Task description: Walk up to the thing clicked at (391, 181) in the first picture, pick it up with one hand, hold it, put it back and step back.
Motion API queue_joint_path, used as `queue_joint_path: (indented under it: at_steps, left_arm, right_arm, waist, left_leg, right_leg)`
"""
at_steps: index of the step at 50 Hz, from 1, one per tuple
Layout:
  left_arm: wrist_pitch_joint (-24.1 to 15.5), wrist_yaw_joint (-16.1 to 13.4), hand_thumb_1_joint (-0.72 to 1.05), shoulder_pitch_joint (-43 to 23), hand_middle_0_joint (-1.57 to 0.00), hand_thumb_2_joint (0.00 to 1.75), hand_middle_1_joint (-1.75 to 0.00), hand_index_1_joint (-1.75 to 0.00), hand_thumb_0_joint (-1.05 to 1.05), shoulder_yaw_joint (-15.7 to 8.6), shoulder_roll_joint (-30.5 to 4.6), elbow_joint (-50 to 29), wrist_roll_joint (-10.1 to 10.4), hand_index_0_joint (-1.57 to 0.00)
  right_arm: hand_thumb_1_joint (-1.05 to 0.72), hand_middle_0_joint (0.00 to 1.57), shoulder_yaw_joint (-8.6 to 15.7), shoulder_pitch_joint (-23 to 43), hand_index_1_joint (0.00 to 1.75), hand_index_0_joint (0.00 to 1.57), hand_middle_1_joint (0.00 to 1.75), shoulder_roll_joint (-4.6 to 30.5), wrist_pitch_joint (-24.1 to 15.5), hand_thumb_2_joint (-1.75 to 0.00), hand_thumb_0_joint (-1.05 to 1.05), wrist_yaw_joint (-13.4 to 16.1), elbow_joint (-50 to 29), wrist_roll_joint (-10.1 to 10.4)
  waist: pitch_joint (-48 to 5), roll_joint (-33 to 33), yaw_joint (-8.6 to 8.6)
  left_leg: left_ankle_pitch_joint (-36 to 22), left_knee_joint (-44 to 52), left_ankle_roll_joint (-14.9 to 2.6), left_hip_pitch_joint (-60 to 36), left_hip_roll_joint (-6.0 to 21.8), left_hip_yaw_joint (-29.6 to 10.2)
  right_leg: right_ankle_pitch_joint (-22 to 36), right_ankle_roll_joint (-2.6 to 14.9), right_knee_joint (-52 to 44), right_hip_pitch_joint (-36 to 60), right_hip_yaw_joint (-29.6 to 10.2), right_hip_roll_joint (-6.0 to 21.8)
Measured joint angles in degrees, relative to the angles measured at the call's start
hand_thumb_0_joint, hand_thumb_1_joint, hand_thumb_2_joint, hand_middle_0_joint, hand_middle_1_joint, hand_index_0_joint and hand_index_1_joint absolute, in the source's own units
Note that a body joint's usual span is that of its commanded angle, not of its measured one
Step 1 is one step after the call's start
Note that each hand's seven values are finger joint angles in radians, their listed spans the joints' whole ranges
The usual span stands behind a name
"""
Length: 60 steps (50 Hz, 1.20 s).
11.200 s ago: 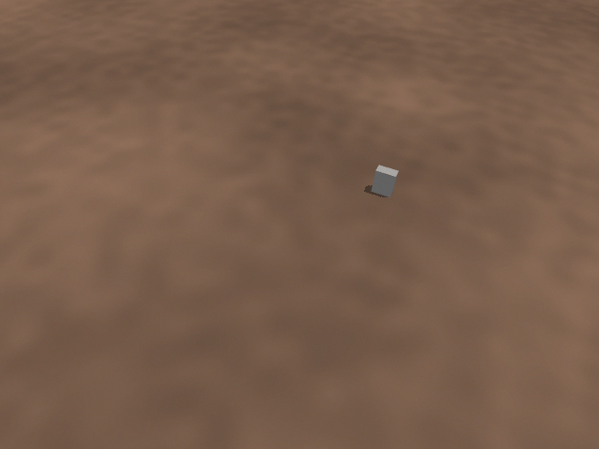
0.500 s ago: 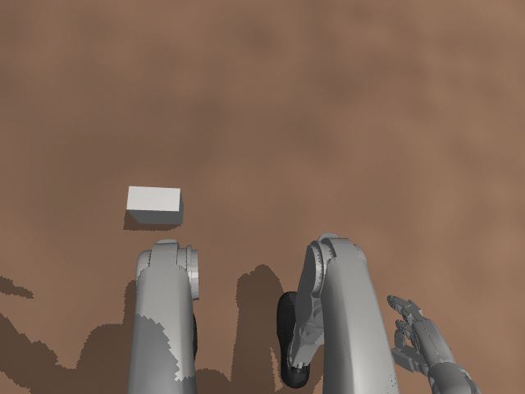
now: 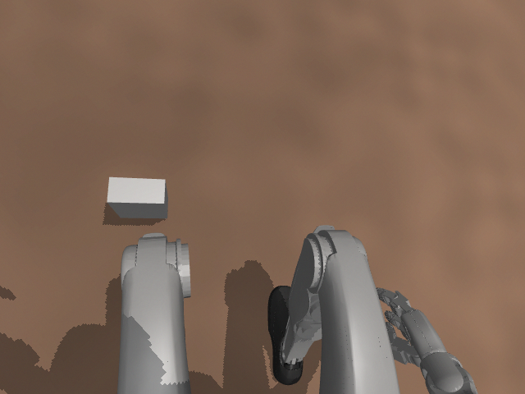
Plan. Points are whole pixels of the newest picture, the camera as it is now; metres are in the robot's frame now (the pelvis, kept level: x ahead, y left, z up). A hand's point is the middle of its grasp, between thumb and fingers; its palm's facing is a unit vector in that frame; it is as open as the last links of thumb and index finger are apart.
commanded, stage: approach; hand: left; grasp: from the side
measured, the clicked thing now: (141, 199) +0.43 +0.20 -0.29
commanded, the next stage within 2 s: close in in 0.20 s
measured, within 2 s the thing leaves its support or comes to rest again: neither
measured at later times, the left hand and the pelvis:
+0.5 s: hand (83, 211) +0.39 +0.28 -0.21, palm faces +0.02 -1.00 +0.07, open 17.6 cm; pelvis +0.00 +0.01 -0.06, yaw -6 degrees
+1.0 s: hand (124, 209) +0.40 +0.22 -0.24, palm faces +0.05 -1.00 +0.04, open 17.6 cm; pelvis -0.02 +0.02 -0.07, yaw -8 degrees
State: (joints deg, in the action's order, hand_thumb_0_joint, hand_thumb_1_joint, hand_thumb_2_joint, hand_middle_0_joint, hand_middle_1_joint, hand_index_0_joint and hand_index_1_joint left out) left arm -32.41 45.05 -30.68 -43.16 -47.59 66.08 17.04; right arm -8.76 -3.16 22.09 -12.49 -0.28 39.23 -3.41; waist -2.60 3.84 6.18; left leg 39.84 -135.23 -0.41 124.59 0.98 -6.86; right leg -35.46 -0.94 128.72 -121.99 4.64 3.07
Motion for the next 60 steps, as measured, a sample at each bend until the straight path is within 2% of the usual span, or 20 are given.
queue_joint_path:
  at_steps: [6,11,20,24,29,33,38,47,53,60]
  left_arm:
    - [-6.3,-0.6,-0.55,-0.8,-0.07,0.05,-0.11,-0.11,-0.01,1.5,1.1,4.0,0.0,-0.06]
    - [-10.7,-2.6,-0.55,-1.1,-0.07,0.05,-0.10,-0.10,-0.01,2.2,0.9,6.4,-1.4,-0.06]
    - [-18.1,-6.6,-0.57,0.5,-0.07,0.04,-0.09,-0.09,-0.01,5.1,2.5,8.9,-1.5,-0.06]
    - [-21.0,-9.7,-0.59,0.9,-0.07,0.02,-0.09,-0.08,-0.01,6.8,4.4,9.0,-1.7,-0.07]
    - [-24.0,-15.6,-0.60,0.6,-0.07,0.01,-0.09,-0.08,-0.01,9.0,6.1,8.8,-3.1,-0.07]
    - [-26.2,-20.0,-0.61,0.1,-0.07,0.00,-0.09,-0.07,-0.01,11.9,6.5,9.7,-4.5,-0.08]
    - [-28.0,-23.9,-0.61,0.0,-0.07,0.00,-0.09,-0.07,-0.01,15.0,7.1,11.0,-5.8,-0.09]
    - [-31.6,-31.7,-0.61,-0.2,-0.08,0.00,-0.09,-0.06,-0.01,16.8,6.7,14.7,-8.2,-0.10]
    - [-33.9,-35.3,-0.59,-0.6,-0.08,0.00,-0.09,-0.06,-0.01,18.7,5.4,16.1,-9.5,-0.09]
    - [-35.8,-39.6,-0.56,-0.7,-0.07,0.02,-0.09,-0.06,-0.01,19.2,4.7,17.0,-10.3,-0.09]
  right_arm:
    - [-0.91,0.20,-2.9,2.8,0.30,0.20,0.30,0.2,-0.2,-0.90,0.00,-1.0,-0.5,-2.1]
    - [-0.91,0.20,-5.8,5.7,0.30,0.20,0.30,0.0,0.5,-0.90,0.00,-1.9,-1.4,-4.4]
    - [-0.93,0.20,-10.6,9.6,0.30,0.20,0.30,-0.2,2.9,-0.90,0.00,-3.3,-2.3,-8.3]
    - [-0.93,0.20,-12.1,10.7,0.30,0.20,0.30,-0.2,3.7,-0.90,0.00,-4.0,-2.4,-9.7]
    - [-0.94,0.20,-13.3,11.6,0.30,0.20,0.30,-0.4,4.6,-0.90,0.00,-5.1,-2.7,-11.5]
    - [-0.94,0.20,-13.9,12.1,0.30,0.20,0.30,-0.5,5.3,-0.90,0.00,-6.1,-3.2,-12.7]
    - [-0.94,0.20,-14.9,12.4,0.30,0.20,0.30,-0.2,6.1,-0.90,0.00,-7.1,-4.1,-13.3]
    - [-0.93,0.20,-17.6,11.8,0.30,0.20,0.30,0.3,7.9,-0.90,0.00,-8.2,-5.6,-15.3]
    - [-0.93,0.20,-19.1,11.6,0.30,0.20,0.30,0.5,8.5,-0.90,0.00,-8.6,-5.8,-16.5]
    - [-0.93,0.20,-20.4,12.1,0.30,0.20,0.30,0.4,9.0,-0.90,0.00,-9.1,-6.1,-17.4]
  waist:
    - [3.4,2.5,1.56]
    - [7.0,4.8,3.43]
    - [11.9,7.5,5.24]
    - [13.4,8.2,5.38]
    - [14.3,8.7,5.40]
    - [14.8,8.8,5.69]
    - [15.5,8.9,6.19]
    - [16.9,10.5,7.29]
    - [18.2,11.2,7.82]
    - [19.5,11.8,8.31]
  left_leg:
    - [0.5,-4.6,0.24,1.7,0.2,-1.7]
    - [1.0,-8.3,0.43,2.7,0.1,-3.6]
    - [1.9,-13.1,0.33,2.9,0.0,-6.6]
    - [2.1,-14.4,0.24,2.7,-0.2,-7.7]
    - [1.9,-15.4,0.19,2.5,-0.4,-8.8]
    - [1.4,-16.0,0.05,2.4,-0.6,-9.4]
    - [0.8,-16.4,-0.24,2.2,-0.6,-10.2]
    - [0.1,-17.0,-0.24,1.5,-0.6,-11.8]
    - [0.0,-17.4,-0.26,1.3,-0.8,-12.6]
    - [0.3,-17.9,-0.23,1.0,-0.9,-13.6]
  right_leg:
    - [0.4,0.01,3.4,-1.3,1.2,-0.6]
    - [0.7,-0.19,5.8,-1.6,2.6,-1.0]
    - [0.9,-0.92,8.1,-0.5,4.7,-1.7]
    - [1.1,-1.24,8.6,0.2,5.5,-2.0]
    - [1.4,-1.62,8.8,1.0,6.3,-2.2]
    - [2.0,-1.84,8.8,1.6,6.7,-2.3]
    - [2.9,-2.15,8.4,2.3,7.4,-2.7]
    - [4.0,-2.28,7.9,3.6,8.6,-3.2]
    - [4.3,-2.40,7.6,4.3,9.2,-3.4]
    - [4.3,-2.82,7.3,4.8,9.9,-3.8]
